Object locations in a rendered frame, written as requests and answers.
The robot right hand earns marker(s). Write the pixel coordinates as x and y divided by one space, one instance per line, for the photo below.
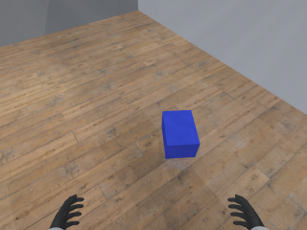
249 215

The robot left hand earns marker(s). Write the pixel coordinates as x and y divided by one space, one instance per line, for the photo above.
63 215

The carton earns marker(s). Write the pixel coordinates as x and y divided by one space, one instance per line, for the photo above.
180 137

